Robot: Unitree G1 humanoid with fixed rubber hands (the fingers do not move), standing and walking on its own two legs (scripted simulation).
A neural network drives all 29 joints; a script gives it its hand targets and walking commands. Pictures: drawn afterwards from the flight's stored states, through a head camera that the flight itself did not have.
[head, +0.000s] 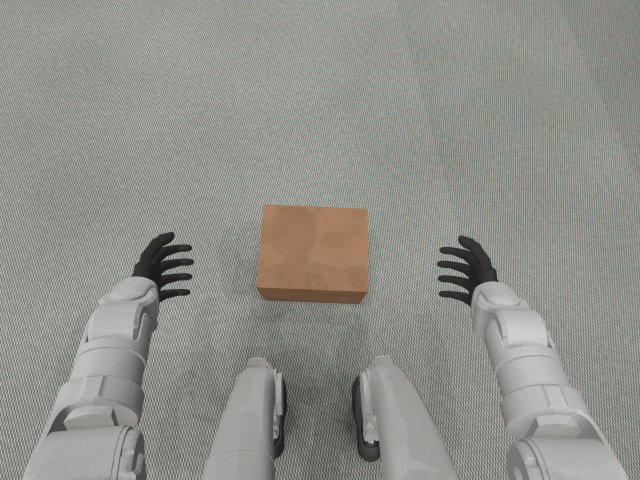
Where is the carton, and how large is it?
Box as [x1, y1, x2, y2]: [256, 204, 367, 303]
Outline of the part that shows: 264,204 256,287 263,298 269,300 359,303 367,291 367,209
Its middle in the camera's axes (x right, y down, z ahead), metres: -0.02 +0.03 +1.06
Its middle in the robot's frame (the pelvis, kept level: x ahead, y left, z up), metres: +0.52 +0.00 -0.60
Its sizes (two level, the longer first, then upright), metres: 0.269 0.218 0.177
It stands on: the floor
